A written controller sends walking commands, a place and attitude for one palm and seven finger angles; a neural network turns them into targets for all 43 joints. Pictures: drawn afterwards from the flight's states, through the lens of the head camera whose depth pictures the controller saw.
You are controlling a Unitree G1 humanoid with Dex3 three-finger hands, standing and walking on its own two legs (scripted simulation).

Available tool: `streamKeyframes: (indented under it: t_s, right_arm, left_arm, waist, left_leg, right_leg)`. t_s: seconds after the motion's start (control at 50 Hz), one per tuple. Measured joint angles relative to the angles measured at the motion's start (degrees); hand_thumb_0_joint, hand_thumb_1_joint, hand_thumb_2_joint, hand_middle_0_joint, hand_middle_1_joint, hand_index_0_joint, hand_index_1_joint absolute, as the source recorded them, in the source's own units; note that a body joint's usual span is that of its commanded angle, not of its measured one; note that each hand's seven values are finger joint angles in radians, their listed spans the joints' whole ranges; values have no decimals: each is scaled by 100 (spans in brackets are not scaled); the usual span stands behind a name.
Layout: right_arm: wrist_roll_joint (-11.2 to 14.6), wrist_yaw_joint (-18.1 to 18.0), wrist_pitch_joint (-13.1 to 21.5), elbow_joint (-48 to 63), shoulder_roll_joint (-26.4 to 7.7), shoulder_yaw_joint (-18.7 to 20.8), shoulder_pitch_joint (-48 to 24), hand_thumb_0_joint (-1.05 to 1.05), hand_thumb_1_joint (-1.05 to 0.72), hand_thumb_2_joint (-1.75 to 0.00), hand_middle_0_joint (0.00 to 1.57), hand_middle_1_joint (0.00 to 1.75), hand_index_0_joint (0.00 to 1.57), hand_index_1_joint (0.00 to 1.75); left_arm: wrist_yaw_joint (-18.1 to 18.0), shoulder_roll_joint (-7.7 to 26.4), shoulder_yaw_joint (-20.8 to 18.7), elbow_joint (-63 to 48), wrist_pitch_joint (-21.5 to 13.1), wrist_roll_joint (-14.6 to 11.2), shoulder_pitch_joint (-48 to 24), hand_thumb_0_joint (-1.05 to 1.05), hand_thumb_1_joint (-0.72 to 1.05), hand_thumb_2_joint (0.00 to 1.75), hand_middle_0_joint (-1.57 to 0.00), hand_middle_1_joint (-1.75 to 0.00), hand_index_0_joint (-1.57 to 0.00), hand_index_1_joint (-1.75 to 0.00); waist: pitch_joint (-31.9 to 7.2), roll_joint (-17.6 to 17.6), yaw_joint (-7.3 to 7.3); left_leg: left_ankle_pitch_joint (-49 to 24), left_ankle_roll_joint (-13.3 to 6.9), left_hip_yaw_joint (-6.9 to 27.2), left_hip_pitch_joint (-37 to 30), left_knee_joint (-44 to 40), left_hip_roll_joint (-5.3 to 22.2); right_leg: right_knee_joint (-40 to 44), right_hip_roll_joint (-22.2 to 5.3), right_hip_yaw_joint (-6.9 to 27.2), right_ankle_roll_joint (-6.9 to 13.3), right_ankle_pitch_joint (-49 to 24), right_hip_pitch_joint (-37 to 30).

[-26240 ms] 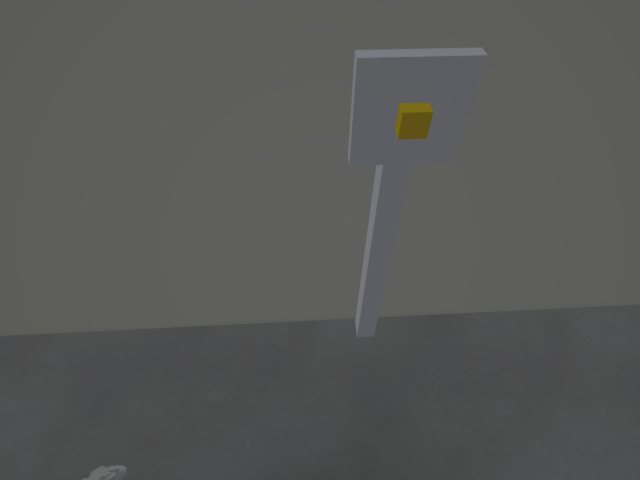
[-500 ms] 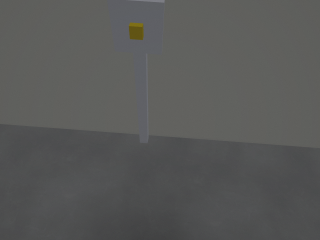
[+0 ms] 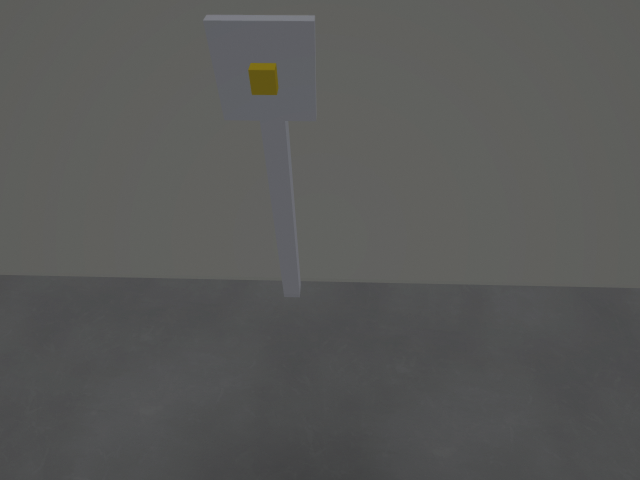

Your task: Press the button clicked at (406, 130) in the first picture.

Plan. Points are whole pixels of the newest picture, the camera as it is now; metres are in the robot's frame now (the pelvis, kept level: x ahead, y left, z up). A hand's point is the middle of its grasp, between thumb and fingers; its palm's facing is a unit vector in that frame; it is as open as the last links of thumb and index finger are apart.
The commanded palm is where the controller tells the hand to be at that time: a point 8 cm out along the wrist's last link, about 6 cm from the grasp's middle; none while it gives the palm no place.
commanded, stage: let the arm hang, fingers relaxed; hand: left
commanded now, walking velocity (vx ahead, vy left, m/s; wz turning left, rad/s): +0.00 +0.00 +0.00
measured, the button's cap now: (264, 78) +0.82 +0.16 +0.10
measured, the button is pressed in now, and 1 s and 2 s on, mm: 0 0 0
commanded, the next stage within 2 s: stand and wait in 0.20 s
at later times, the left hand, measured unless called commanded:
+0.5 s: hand out of the picture +0.04 +0.20 -0.17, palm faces +0.00 -0.96 -0.27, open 7.4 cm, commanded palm none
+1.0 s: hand out of the picture +0.10 +0.21 -0.16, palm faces -0.01 -0.95 -0.31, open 7.4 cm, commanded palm none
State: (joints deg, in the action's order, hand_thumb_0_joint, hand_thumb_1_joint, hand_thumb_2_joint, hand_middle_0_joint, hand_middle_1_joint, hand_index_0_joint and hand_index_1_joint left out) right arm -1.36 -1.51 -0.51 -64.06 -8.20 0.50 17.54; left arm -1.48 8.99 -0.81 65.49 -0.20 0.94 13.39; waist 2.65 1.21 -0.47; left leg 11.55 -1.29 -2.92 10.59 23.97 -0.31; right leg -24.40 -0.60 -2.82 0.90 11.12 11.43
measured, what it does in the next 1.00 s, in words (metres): stands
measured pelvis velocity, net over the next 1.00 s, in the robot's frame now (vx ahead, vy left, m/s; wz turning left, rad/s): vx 0.03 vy -0.02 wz -0.01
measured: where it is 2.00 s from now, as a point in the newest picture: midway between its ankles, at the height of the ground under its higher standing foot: outside the picture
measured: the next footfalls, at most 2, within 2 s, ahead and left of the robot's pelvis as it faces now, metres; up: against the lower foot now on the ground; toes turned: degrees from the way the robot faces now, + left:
none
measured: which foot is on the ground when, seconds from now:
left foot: down 0.00-1.00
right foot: down 0.00-1.00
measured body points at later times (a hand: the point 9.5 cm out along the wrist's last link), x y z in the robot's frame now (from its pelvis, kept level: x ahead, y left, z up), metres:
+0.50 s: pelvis +0.01 -0.01 +0.00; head +0.03 -0.02 +0.45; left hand +0.04 +0.25 -0.15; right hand +0.03 -0.26 -0.16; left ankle +0.02 +0.10 -0.74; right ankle +0.02 -0.11 -0.74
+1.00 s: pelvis +0.03 -0.02 +0.01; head +0.05 -0.03 +0.45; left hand +0.10 +0.26 -0.13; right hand +0.07 -0.28 -0.15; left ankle +0.02 +0.10 -0.74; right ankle +0.02 -0.11 -0.74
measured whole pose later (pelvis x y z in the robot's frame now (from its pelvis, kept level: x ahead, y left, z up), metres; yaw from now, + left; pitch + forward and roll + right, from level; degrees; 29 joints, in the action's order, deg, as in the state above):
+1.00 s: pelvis +0.03 -0.02 +0.01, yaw +0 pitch -2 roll +0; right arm -1.2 -1.0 -0.1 -64.6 -15.4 0.6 8.8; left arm -0.8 15.3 -1.1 65.9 -1.3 0.7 6.7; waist 3.7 1.4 -0.6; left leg 11.1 0.4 -2.7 5.7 18.5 1.2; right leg -18.6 1.2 -3.0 2.2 10.5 6.5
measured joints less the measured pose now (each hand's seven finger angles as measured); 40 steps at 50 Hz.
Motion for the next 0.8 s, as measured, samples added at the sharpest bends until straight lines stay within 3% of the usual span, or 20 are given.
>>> streamKeyframes:
  t_s: [0.8]
  right_arm:
    - [15, 38, 27, -52, -627, 21, -772, 0, -91, -90, 20, 30, 20, 30]
  left_arm:
    - [58, 535, -34, 83, -95, -20, -527, 1, 91, 89, -20, -30, -20, -30]
  waist:
    - [122, 18, 3]
  left_leg:
    - [-39, 151, 35, -400, -442, 138]
  right_leg:
    - [499, 161, -30, 114, -61, -420]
